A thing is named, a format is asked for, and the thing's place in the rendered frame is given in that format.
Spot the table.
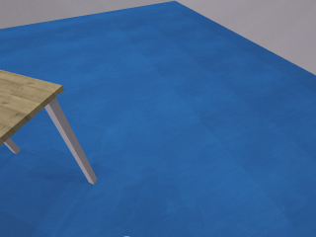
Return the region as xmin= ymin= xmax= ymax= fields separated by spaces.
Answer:
xmin=0 ymin=69 xmax=98 ymax=185

